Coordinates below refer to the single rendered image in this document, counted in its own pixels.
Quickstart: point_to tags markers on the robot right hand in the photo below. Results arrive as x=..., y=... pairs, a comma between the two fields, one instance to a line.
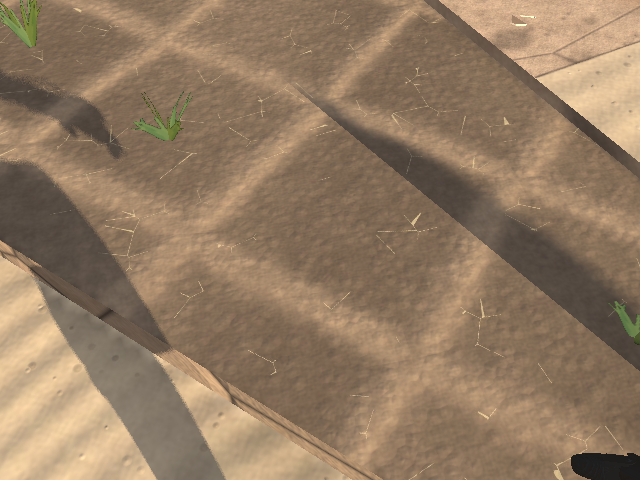
x=597, y=466

